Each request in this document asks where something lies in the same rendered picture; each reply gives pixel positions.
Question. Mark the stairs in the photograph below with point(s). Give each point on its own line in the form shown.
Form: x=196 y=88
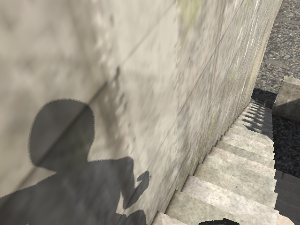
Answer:
x=234 y=181

